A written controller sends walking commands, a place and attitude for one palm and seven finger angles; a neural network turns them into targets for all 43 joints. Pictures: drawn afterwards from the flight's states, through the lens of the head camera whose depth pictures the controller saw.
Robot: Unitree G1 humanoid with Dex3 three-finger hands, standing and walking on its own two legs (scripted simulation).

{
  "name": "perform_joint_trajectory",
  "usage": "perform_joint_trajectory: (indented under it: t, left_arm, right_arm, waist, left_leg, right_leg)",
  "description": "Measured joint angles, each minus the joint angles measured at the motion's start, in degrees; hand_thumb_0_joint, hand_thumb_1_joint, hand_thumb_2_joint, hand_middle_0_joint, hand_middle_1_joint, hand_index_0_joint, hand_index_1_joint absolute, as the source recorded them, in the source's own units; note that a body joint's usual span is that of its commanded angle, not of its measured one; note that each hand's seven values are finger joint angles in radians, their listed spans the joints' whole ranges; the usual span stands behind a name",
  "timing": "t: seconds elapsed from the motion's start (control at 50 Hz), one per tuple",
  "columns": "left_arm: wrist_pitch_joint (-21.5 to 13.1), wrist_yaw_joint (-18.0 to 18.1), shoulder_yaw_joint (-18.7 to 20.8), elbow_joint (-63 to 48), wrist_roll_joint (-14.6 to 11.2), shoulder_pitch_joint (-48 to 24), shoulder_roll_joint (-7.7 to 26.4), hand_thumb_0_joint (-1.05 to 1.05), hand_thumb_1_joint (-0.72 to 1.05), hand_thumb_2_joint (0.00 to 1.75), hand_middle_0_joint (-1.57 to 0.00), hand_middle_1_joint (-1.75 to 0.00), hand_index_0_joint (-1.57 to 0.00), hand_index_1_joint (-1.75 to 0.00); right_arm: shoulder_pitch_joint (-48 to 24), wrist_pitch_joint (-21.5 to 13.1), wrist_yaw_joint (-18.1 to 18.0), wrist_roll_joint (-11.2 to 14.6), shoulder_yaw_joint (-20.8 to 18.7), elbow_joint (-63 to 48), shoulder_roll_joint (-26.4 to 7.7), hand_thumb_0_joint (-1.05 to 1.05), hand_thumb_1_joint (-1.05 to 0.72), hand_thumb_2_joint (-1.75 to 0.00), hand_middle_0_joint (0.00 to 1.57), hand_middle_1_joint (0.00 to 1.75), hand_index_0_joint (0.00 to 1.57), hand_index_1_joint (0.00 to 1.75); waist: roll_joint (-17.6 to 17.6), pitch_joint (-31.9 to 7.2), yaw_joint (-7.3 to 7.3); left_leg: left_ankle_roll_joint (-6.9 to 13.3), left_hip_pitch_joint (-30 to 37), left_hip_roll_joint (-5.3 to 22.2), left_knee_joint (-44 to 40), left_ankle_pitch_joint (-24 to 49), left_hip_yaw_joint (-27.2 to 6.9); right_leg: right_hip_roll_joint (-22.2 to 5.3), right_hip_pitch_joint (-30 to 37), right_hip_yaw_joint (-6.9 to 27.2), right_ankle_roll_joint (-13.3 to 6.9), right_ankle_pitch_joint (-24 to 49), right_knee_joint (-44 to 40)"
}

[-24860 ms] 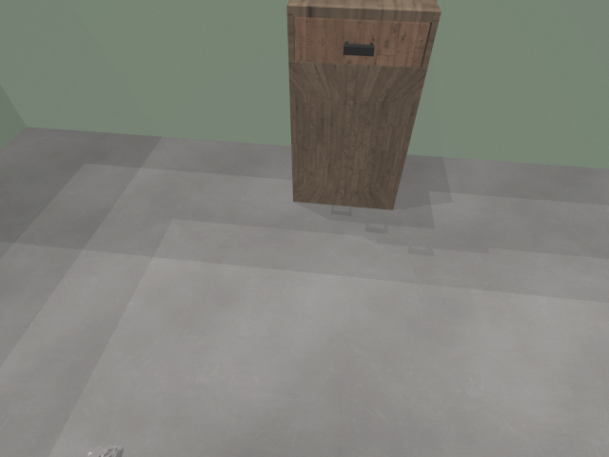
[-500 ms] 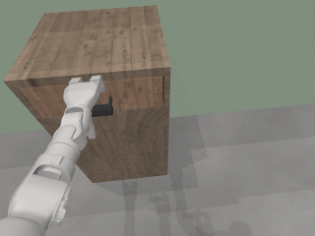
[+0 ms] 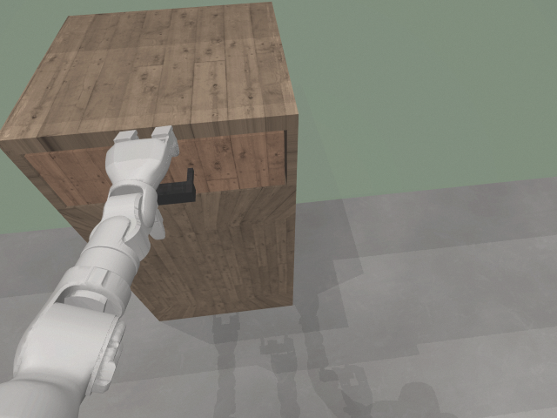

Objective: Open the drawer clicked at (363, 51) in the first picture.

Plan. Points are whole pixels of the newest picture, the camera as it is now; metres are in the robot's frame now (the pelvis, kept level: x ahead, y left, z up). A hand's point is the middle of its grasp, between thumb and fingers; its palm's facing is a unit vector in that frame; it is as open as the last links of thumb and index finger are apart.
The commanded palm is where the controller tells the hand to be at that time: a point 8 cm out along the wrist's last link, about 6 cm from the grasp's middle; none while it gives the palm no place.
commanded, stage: re-aim the fingers above the handle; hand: left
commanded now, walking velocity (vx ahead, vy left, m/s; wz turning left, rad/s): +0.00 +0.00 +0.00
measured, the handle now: (166, 184) +0.51 +0.20 +0.01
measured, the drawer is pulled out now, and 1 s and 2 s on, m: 0.00 0.00 0.00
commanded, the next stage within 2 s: lower the fingers behind the handle in 1.08 s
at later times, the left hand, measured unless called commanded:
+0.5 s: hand (152, 187) +0.46 +0.20 +0.07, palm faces -0.04 -0.02 -1.00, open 13.9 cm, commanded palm +0.44 +0.19 +0.12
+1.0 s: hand (165, 185) +0.46 +0.18 +0.06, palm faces -0.04 -0.04 -1.00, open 13.8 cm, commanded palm +0.44 +0.19 +0.12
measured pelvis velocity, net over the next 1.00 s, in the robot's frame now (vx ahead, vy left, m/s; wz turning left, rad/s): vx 0.01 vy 0.00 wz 0.00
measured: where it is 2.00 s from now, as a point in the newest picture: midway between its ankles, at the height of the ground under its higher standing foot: outside the picture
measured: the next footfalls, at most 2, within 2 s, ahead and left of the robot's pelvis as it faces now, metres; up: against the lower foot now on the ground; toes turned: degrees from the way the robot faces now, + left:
none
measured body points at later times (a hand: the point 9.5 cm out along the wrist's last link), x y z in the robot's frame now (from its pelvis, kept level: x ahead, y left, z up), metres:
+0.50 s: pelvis +0.00 +0.00 +0.00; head +0.05 -0.02 +0.45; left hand +0.45 +0.19 +0.12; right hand +0.08 -0.26 -0.14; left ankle -0.01 +0.10 -0.72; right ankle -0.03 -0.10 -0.72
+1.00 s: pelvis +0.01 +0.00 +0.00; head +0.05 -0.02 +0.45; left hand +0.46 +0.18 +0.12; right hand +0.06 -0.27 -0.14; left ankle -0.01 +0.10 -0.72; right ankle -0.03 -0.10 -0.72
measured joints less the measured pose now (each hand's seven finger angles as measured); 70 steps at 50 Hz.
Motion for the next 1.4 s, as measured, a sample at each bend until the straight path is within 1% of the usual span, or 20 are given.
perform_joint_trajectory:
  t: [0.06, 0.12, 0.16, 0.22, 0.34, 0.44, 0.5, 0.56, 0.6, 0.66, 0.76, 0.8, 0.86, 0.96, 1.06, 1.1, 1.18, 1.28, 1.34, 1.4]
  left_arm:
    - [1.86, 0.03, -0.53, 0.47, -0.39, -0.03, -0.15, 0.0, -0.49, 0.3, -0.32, -1.2, -0.31, -1.2]
    - [3.21, -0.89, -2.63, -0.34, -1.53, 0.14, -1.1, 0.0, -0.49, 0.3, -0.32, -1.2, -0.31, -1.2]
    - [2.99, -1.42, -3.27, -1.42, -1.84, 0.57, -2.13, 0.0, -0.49, 0.3, -0.32, -1.2, -0.31, -1.2]
    - [2.46, -1.17, -3.56, -1.51, -1.13, 0.55, -3.18, 0.0, -0.49, 0.3, -0.32, -1.2, -0.31, -1.2]
    - [3.35, 0.92, -2.13, -0.37, -0.05, -0.36, -3.4, 0.0, -0.49, 0.3, -0.32, -1.2, -0.32, -1.2]
    - [5.57, -0.36, -1.84, 1.35, -0.8, -0.78, -2.25, 0.0, -0.49, 0.3, -0.32, -1.2, -0.31, -1.2]
    - [5.22, -2.21, -2.98, 0.43, -1.6, -0.22, -1.76, 0.0, -0.49, 0.3, -0.32, -1.2, -0.31, -1.2]
    - [3.45, -3.18, -4.18, -1.16, -1.87, 0.34, -2.01, 0.0, -0.49, 0.3, -0.32, -1.2, -0.31, -1.2]
    - [2.07, -2.91, -4.4, -1.92, -1.59, 0.52, -2.37, 0.0, -0.49, 0.3, -0.32, -1.2, -0.31, -1.2]
    - [1.11, -1.12, -3.96, -1.71, -0.64, 0.12, -2.86, 0.0, -0.49, 0.3, -0.32, -1.2, -0.32, -1.2]
    - [3.4, 1.49, -1.83, 1.61, 0.16, -2.05, -2.38, 0.0, -0.49, 0.3, -0.32, -1.2, -0.32, -1.2]
    - [4.77, 1.18, -1.64, 2.78, -0.14, -2.72, -1.84, 0.0, -0.49, 0.3, -0.32, -1.2, -0.32, -1.2]
    - [5.39, -0.37, -2.21, 2.29, -1.07, -2.61, -1.8, 0.0, -0.49, 0.3, -0.32, -1.2, -0.33, -1.21]
    - [3.73, -2.58, -2.13, 0.54, -1.43, -0.63, -1.97, 0.0, -0.49, 0.3, -0.32, -1.2, -0.32, -1.21]
    - [1.65, -1.28, -1.91, -1.94, -0.55, 1.71, -2.17, 0.0, -0.49, 0.3, -0.32, -1.2, -0.32, -1.2]
    - [1.72, -0.29, -1.94, -2.35, -0.24, 2.03, -2.32, 0.0, -0.49, 0.3, -0.32, -1.2, -0.32, -1.2]
    - [3.36, 0.95, -2.4, -1.83, -0.27, 1.55, -2.72, 0.0, -0.49, 0.3, -0.32, -1.2, -0.32, -1.2]
    - [5.44, -0.07, -3.7, 0.64, -0.98, -0.27, -3.09, 0.0, -0.49, 0.3, -0.32, -1.2, -0.32, -1.2]
    - [4.87, -1.21, -3.49, 1.92, -1.14, -0.81, -3.04, 0.0, -0.49, 0.3, -0.32, -1.2, -0.31, -1.2]
    - [3.15, -1.59, -2.83, 1.98, -0.75, -0.43, -2.64, 0.0, -0.49, 0.3, -0.32, -1.2, -0.31, -1.2]
  right_arm:
    - [-0.17, 0.24, 0.29, 0.08, 0.04, -0.04, 0.18, 0.01, -0.91, -0.9, 0.2, 0.3, 0.2, 0.3]
    - [0.0, 0.31, 0.53, 0.15, -0.18, -0.03, 0.44, 0.01, -0.91, -0.9, 0.2, 0.3, 0.2, 0.3]
    - [-0.11, 0.46, 0.51, 0.1, -0.14, 0.11, 0.58, 0.01, -0.91, -0.9, 0.2, 0.3, 0.2, 0.3]
    - [-0.74, 0.66, 0.34, 0.07, 0.26, 0.22, 0.75, 0.01, -0.91, -0.9, 0.2, 0.3, 0.2, 0.3]
    - [-1.88, 0.6, 0.33, -0.13, 0.57, -0.26, 0.96, 0.01, -0.91, -0.9, 0.2, 0.3, 0.2, 0.3]
    - [-1.74, 0.98, 0.2, 0.12, 0.86, -0.5, 0.9, 0.01, -0.91, -0.9, 0.2, 0.3, 0.2, 0.3]
    - [-1.04, 0.96, -0.03, 0.24, 0.61, -0.72, 0.79, 0.01, -0.91, -0.9, 0.2, 0.3, 0.2, 0.3]
    - [-0.59, 0.71, -0.24, 0.18, 0.24, -0.54, 0.55, 0.01, -0.91, -0.9, 0.2, 0.3, 0.2, 0.3]
    - [-0.56, 0.55, -0.33, 0.12, 0.1, -0.31, 0.39, 0.01, -0.91, -0.9, 0.2, 0.3, 0.2, 0.3]
    - [-0.89, 0.34, -0.3, -0.01, 0.04, 0.06, 0.21, 0.01, -0.91, -0.9, 0.2, 0.3, 0.2, 0.3]
    - [-1.53, 0.34, -0.07, -0.09, 0.4, 0.3, 0.24, 0.01, -0.91, -0.9, 0.2, 0.3, 0.2, 0.3]
    - [-1.29, 0.44, 0.03, -0.03, 0.44, 0.19, 0.3, 0.01, -0.91, -0.9, 0.2, 0.3, 0.2, 0.3]
    - [-0.43, 0.68, 0.1, 0.04, 0.26, 0.13, 0.39, 0.01, -0.91, -0.9, 0.2, 0.3, 0.2, 0.3]
    - [0.36, 1.14, -0.07, 0.16, 0.42, 0.12, 0.5, 0.01, -0.91, -0.9, 0.2, 0.3, 0.2, 0.3]
    - [0.26, 0.82, 0.0, 0.12, 0.04, -0.09, 0.47, 0.01, -0.91, -0.9, 0.2, 0.3, 0.2, 0.3]
    - [-0.06, 0.67, 0.13, 0.12, -0.11, -0.01, 0.44, 0.01, -0.91, -0.9, 0.2, 0.3, 0.2, 0.3]
    - [-0.94, 0.6, 0.34, 0.16, -0.17, 0.39, 0.39, 0.01, -0.91, -0.9, 0.2, 0.3, 0.2, 0.3]
    - [-1.99, 0.73, 0.24, 0.33, 0.24, 0.46, 0.48, 0.01, -0.91, -0.9, 0.2, 0.3, 0.2, 0.3]
    - [-2.38, 0.7, -0.04, 0.3, 0.72, 0.01, 0.51, 0.01, -0.91, -0.9, 0.2, 0.3, 0.2, 0.3]
    - [-2.29, 0.44, -0.31, 0.13, 0.8, -0.69, 0.58, 0.01, -0.91, -0.9, 0.2, 0.3, 0.2, 0.3]
  waist:
    - [0.2, -0.07, 0.06]
    - [0.33, -0.07, 0.43]
    - [0.31, -0.06, 0.65]
    - [0.14, -0.05, 0.57]
    - [0.25, -0.03, 0.38]
    - [0.32, -0.12, 0.38]
    - [0.21, -0.02, 0.56]
    - [0.04, 0.3, 0.78]
    - [-0.1, 0.42, 0.8]
    - [-0.22, 0.48, 0.59]
    - [-0.18, 0.42, -0.23]
    - [-0.01, 0.29, -0.44]
    - [0.27, 0.05, -0.22]
    - [0.23, -0.18, -0.12]
    - [0.22, -0.05, 0.19]
    - [0.25, 0.03, 0.37]
    - [0.38, 0.09, 0.71]
    - [0.34, 0.06, 0.7]
    - [0.11, 0.06, 0.41]
    - [-0.12, 0.07, 0.14]
  left_leg:
    - [0.08, 0.32, -0.02, -0.18, -0.06, 0.1]
    - [0.16, 0.83, -0.19, -0.49, 0.0, -0.12]
    - [0.21, 1.23, -0.3, -0.64, 0.01, -0.23]
    - [0.24, 1.48, -0.43, -0.63, -0.06, -0.27]
    - [0.24, 1.33, -0.4, -0.61, -0.06, 0.19]
    - [0.18, 1.87, -0.32, -1.2, 0.14, 0.29]
    - [0.11, 2.16, -0.37, -1.36, 0.22, -0.08]
    - [0.06, 2.14, -0.44, -1.06, 0.12, -0.54]
    - [0.04, 1.89, -0.47, -0.76, 0.03, -0.69]
    - [-0.01, 1.26, -0.43, -0.28, -0.12, -0.65]
    - [-0.09, 0.35, -0.19, -0.18, -0.07, -0.12]
    - [-0.12, 0.3, -0.11, -0.43, 0.03, 0.01]
    - [-0.14, 0.71, -0.04, -0.9, 0.13, 0.04]
    - [-0.22, 1.66, 0.04, -1.33, 0.07, 0.0]
    - [-0.29, 1.82, 0.08, -1.08, -0.1, 0.0]
    - [-0.31, 1.78, 0.04, -0.98, -0.09, -0.04]
    - [-0.33, 1.97, -0.08, -1.1, 0.07, -0.18]
    - [-0.38, 2.27, -0.2, -1.44, 0.42, -0.53]
    - [-0.43, 2.02, -0.21, -1.34, 0.49, -0.59]
    - [-0.48, 1.39, -0.1, -0.92, 0.39, -0.57]
  right_leg:
    - [-0.01, 0.33, 0.11, 0.1, 0.01, -0.24]
    - [-0.16, 1.0, -0.09, 0.19, 0.04, -0.69]
    - [-0.26, 1.47, -0.2, 0.23, 0.01, -0.87]
    - [-0.39, 1.68, -0.24, 0.27, -0.15, -0.73]
    - [-0.37, 1.17, 0.23, 0.27, -0.2, -0.28]
    - [-0.27, 1.62, 0.35, 0.25, -0.02, -0.76]
    - [-0.3, 2.12, -0.01, 0.17, 0.0, -1.08]
    - [-0.36, 2.36, -0.47, 0.1, -0.16, -1.01]
    - [-0.39, 2.18, -0.63, 0.06, -0.28, -0.76]
    - [-0.37, 1.49, -0.6, 0.0, -0.44, -0.21]
    - [-0.16, 0.22, -0.06, -0.06, -0.33, 0.21]
    - [-0.07, 0.1, 0.08, -0.07, -0.19, 0.0]
    - [0.02, 0.52, 0.13, -0.09, -0.03, -0.55]
    - [0.13, 1.5, 0.12, -0.17, -0.05, -1.07]
    - [0.16, 1.65, 0.12, -0.26, -0.22, -0.79]
    - [0.12, 1.59, 0.08, -0.28, -0.28, -0.62]
    - [0.01, 1.79, -0.07, -0.29, -0.27, -0.59]
    - [-0.1, 2.17, -0.41, -0.34, -0.11, -0.85]
    - [-0.1, 1.88, -0.47, -0.38, -0.12, -0.64]
    - [-0.01, 1.24, -0.46, -0.45, -0.2, -0.23]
